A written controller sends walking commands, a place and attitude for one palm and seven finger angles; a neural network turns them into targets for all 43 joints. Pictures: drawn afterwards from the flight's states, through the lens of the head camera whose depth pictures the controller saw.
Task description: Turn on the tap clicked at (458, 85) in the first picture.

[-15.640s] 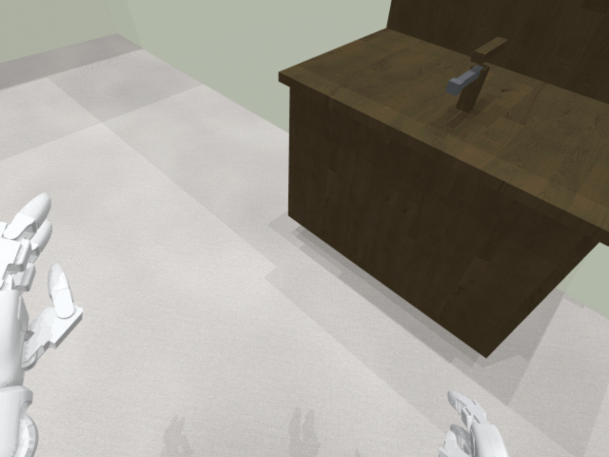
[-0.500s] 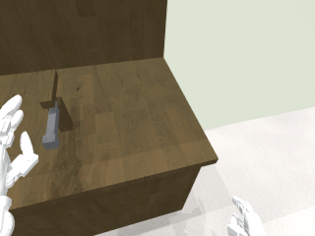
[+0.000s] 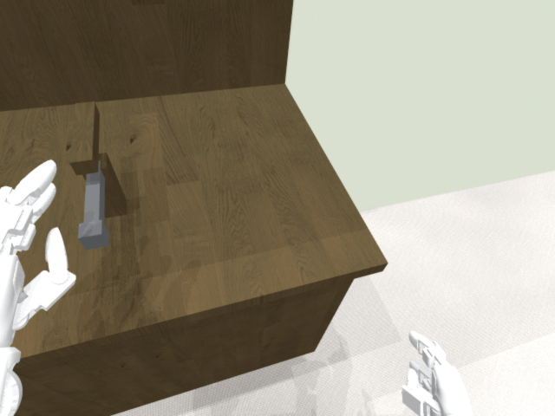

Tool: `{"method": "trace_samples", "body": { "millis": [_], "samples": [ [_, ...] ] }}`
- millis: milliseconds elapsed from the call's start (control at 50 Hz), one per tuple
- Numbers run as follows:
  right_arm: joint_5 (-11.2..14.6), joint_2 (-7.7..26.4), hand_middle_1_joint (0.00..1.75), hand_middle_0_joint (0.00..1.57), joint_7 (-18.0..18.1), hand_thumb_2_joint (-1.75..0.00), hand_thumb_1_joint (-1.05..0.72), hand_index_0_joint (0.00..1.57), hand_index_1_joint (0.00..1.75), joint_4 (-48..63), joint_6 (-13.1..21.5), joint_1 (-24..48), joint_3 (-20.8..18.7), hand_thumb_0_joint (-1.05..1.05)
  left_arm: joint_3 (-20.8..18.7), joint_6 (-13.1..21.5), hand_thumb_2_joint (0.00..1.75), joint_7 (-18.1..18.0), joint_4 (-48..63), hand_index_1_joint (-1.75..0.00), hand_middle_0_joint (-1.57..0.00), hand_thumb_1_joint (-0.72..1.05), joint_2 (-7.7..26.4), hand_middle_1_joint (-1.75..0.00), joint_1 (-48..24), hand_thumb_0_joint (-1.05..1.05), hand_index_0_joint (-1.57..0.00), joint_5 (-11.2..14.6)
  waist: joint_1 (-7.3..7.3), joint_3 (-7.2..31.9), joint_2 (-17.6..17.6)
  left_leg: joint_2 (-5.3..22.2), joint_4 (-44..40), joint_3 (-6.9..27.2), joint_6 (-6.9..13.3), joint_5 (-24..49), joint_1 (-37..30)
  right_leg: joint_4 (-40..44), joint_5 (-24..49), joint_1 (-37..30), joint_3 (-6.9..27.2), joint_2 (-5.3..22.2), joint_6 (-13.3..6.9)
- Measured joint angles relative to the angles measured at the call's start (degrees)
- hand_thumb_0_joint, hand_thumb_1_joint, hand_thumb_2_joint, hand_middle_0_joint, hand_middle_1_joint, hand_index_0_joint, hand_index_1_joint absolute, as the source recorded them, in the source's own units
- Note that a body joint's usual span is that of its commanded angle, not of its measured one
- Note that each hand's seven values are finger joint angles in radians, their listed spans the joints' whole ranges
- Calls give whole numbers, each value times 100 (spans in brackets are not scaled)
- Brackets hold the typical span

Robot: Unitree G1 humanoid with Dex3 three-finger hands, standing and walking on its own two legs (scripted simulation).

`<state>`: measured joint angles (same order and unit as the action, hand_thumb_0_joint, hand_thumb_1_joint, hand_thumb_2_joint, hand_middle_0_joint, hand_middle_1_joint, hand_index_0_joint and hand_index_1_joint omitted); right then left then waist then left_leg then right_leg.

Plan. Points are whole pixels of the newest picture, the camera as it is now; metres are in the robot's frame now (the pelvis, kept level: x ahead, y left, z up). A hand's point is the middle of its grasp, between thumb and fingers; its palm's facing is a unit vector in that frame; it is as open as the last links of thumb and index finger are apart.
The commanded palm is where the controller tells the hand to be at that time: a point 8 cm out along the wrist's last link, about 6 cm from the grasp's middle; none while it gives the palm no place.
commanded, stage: shuffle to correct the standing spot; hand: left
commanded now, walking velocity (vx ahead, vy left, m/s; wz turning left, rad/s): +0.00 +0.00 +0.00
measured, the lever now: (93, 234) +0.32 +0.27 +0.08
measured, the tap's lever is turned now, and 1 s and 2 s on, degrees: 0 0 0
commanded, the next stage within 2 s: come to a stop and stand still in 0.36 s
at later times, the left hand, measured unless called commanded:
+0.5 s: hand (70, 278) +0.21 +0.23 +0.17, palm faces +0.36 -0.84 -0.41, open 7.4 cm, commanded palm +0.15 +0.26 +0.18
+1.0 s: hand (72, 263) +0.23 +0.23 +0.16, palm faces +0.37 -0.84 -0.40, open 7.4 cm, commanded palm +0.17 +0.26 +0.18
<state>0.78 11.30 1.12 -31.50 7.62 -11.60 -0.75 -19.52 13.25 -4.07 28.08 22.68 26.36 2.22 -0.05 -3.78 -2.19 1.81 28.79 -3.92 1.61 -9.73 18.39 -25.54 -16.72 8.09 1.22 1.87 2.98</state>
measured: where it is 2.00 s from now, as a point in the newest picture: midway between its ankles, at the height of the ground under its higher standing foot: outside the picture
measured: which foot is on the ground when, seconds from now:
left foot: down 0.00-1.00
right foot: down 0.00-1.00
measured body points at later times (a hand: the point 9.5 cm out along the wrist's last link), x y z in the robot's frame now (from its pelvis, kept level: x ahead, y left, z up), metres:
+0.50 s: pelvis -0.01 -0.03 +0.00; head +0.03 +0.00 +0.45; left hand +0.19 +0.27 +0.19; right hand +0.18 -0.23 -0.07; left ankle +0.06 +0.10 -0.74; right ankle -0.03 -0.16 -0.74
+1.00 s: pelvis +0.01 -0.02 +0.00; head +0.04 +0.00 +0.45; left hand +0.20 +0.28 +0.19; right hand +0.20 -0.24 -0.07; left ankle +0.06 +0.10 -0.74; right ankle -0.03 -0.16 -0.74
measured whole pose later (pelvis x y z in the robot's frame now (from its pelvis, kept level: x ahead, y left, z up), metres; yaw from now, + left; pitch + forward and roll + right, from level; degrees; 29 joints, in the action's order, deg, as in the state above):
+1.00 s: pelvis +0.01 -0.02 +0.00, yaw +0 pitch +0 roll -2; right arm 0.9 10.7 2.4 -31.0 5.0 -10.1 0.5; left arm -21.2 10.5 -5.8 28.9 22.1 25.4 3.0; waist -1.2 -3.9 -0.4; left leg 3.2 28.4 -2.7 0.2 -10.2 18.1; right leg -23.4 -16.5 6.8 0.3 0.3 1.8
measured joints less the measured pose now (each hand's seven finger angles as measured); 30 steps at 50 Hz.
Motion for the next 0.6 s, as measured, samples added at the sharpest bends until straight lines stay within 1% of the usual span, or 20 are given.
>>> {"method": "trace_samples", "body": {
  "millis": [60, 100, 160, 220, 280, 360, 420, 520, 600],
  "samples": [
    [-5, -20, 30, 20, 71, -89, -90, 20, 30, -35, 17, -74, 17, 1, -194, 69, 89, -40, -114, -30, -21, 89, 143, -30, -131, 1, -22, 8, -73, -27, -45, -13, 4, 59, 18, 32, 37, 53, 40, -17, -62, 0, -17],
    [-6, -28, 30, 20, 79, -89, -90, 20, 30, -91, 59, -89, 47, 1, -336, 84, 89, -99, -191, -30, -21, 89, 142, -30, -302, 2, -22, 8, -136, -52, -51, -19, -10, 80, 29, 60, 50, 90, 72, -22, -83, 0, -32],
    [-17, -70, 30, 20, 39, -89, -90, 20, 30, -141, 139, -91, 92, 1, -414, 76, 89, -171, -209, -30, -21, 89, 18, -30, -537, 2, -22, -1, -217, -73, -51, -34, -71, 87, 40, 118, 62, 103, 97, 8, -94, 7, -104],
    [-27, -147, 30, 20, -23, -89, -90, 20, 30, -150, 200, -40, 149, 2, -347, 59, 89, -196, -163, -30, -20, 89, -129, -30, -642, 2, -21, -21, -251, -82, -35, -33, -125, 80, 37, 173, 84, 82, 108, 69, -86, 3, -155],
    [-46, -246, 30, 20, -87, -89, -90, 21, 30, -112, 206, 29, 203, 2, -242, 15, 89, -159, -113, -30, -20, 89, -194, -30, -636, 2, -21, -37, -236, -94, -2, 3, -140, 89, 6, 204, 111, 89, 138, 105, -85, -31, -134],
    [-70, -353, 30, 20, -140, -89, -90, 21, 30, -27, 155, 78, 249, 1, -196, -65, 89, -78, -68, -30, -20, 89, -135, -30, -545, 2, -21, -18, -181, -104, 53, 98, -125, 142, -72, 216, 149, 142, 196, 108, -119, -127, -95],
    [-69, -361, 30, 20, -148, -89, -90, 21, 30, 24, 111, 68, 247, 1, -230, -117, 89, -33, -15, -30, -20, 89, -67, -30, -454, 2, -21, 10, -149, -104, 109, 180, -103, 198, -144, 207, 171, 175, 213, 98, -157, -216, -128],
    [-62, -221, 30, 20, -111, -89, -90, 21, 30, 43, 27, -4, 158, 1, -292, -162, 89, 21, 61, -30, -21, 89, -21, -30, -309, 2, -21, 72, -134, -78, 223, 312, -18, 285, -260, 150, 207, 183, 185, 81, -215, -359, -240],
    [-31, -5, 30, 20, -24, -89, -90, 21, 30, -59, -63, -54, 70, 1, -225, -204, 89, -16, 22, -30, -21, 89, -103, -30, -157, 1, -21, 101, -93, 0, 325, 365, 93, 317, -292, 34, 189, 171, 115, 12, -232, -418, -293]
  ]
}}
